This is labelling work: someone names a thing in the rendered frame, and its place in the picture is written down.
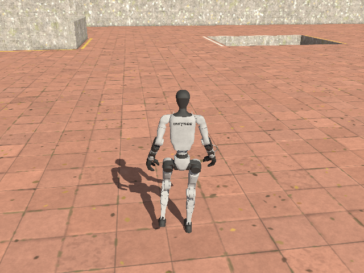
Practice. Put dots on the robot right thigh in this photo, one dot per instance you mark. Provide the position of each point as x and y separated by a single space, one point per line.
195 169

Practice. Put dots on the left robot forearm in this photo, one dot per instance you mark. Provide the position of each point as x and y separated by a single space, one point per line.
153 151

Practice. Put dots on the robot right shin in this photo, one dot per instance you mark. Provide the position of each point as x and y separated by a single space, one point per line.
190 204

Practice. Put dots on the right robot forearm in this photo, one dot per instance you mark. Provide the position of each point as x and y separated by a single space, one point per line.
209 149

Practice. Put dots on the robot right hand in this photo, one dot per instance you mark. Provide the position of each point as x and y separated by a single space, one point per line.
207 158

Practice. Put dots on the robot right upper arm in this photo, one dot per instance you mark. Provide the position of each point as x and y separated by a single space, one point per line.
203 129

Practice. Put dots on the robot left upper arm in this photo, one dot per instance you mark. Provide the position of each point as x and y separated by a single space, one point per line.
161 129

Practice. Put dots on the robot left hand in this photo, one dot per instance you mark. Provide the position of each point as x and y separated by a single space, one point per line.
151 162

